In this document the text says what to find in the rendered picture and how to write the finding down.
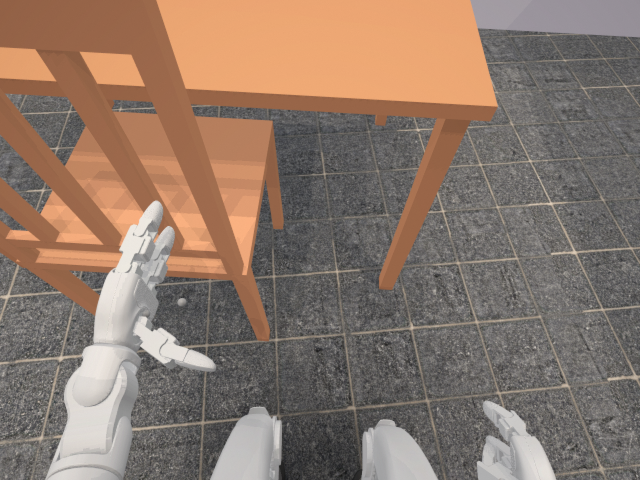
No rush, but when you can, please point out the robot thigh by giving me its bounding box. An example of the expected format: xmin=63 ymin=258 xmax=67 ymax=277
xmin=210 ymin=414 xmax=282 ymax=480
xmin=362 ymin=426 xmax=438 ymax=480

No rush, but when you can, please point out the left robot forearm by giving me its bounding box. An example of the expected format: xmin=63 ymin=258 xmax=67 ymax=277
xmin=45 ymin=343 xmax=141 ymax=480

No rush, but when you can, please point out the chair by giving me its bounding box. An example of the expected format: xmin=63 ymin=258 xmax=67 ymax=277
xmin=0 ymin=0 xmax=284 ymax=341

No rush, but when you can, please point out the robot left hand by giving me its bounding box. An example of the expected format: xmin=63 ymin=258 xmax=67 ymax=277
xmin=93 ymin=201 xmax=216 ymax=372

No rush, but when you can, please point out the right robot thigh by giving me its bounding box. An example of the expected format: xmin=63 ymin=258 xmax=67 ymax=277
xmin=362 ymin=426 xmax=438 ymax=480

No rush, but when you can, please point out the left robot thigh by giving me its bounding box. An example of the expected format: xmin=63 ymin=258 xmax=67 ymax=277
xmin=210 ymin=414 xmax=282 ymax=480

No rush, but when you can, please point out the robot right hand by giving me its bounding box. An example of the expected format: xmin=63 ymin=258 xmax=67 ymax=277
xmin=477 ymin=401 xmax=556 ymax=480

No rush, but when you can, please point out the table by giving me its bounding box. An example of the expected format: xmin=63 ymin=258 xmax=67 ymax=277
xmin=0 ymin=0 xmax=498 ymax=290

